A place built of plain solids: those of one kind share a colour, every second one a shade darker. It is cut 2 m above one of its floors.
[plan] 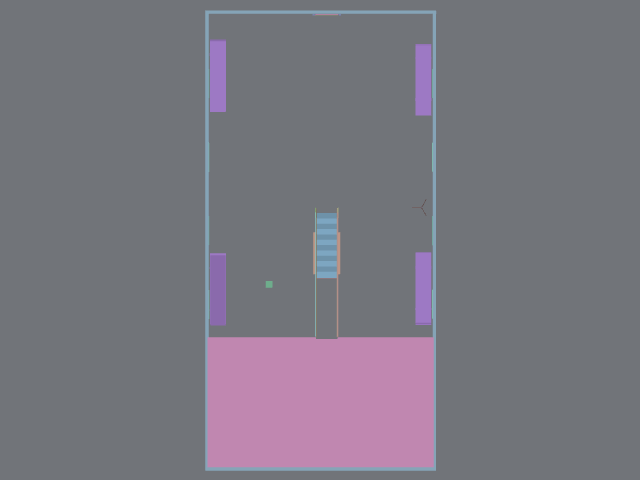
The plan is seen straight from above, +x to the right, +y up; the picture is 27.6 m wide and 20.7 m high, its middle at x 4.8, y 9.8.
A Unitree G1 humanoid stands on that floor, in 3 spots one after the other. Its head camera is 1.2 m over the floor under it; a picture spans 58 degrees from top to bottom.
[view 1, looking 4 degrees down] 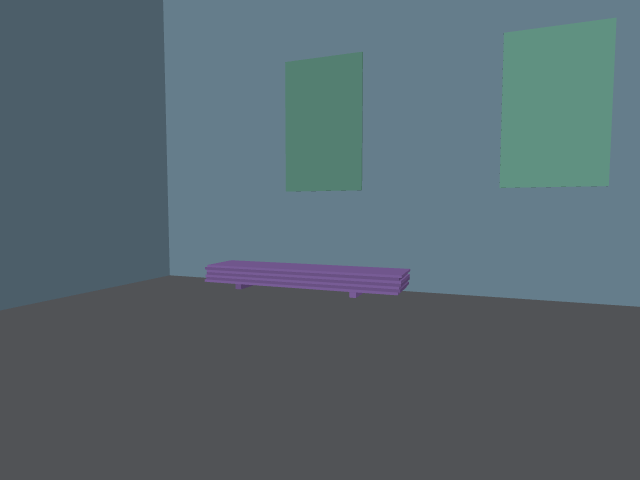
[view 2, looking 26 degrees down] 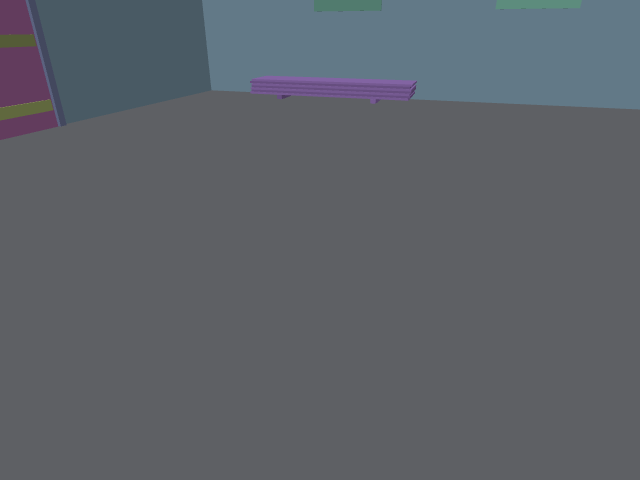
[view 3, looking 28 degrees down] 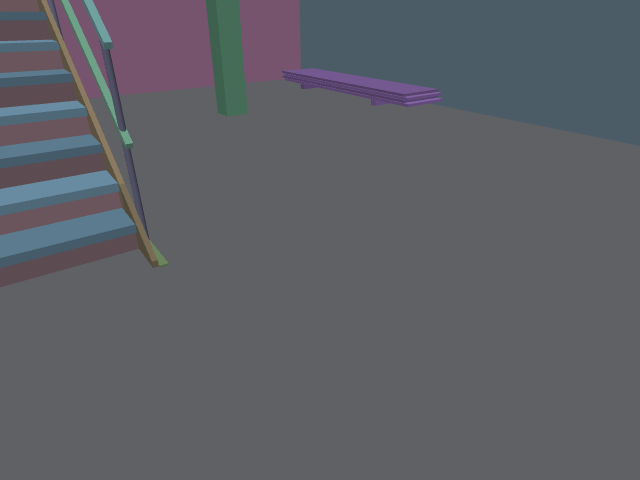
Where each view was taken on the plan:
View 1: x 3.30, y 14.16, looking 21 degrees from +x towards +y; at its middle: wall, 6.83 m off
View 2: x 1.00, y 14.26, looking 18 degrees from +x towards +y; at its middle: ground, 2.74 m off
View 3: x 5.09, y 13.26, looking -126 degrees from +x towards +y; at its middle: ground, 2.56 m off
